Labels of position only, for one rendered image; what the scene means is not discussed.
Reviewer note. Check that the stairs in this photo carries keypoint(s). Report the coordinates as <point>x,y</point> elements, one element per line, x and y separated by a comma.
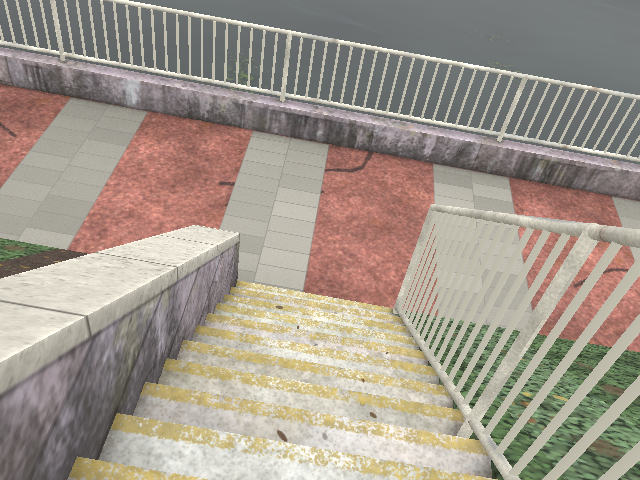
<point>286,385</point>

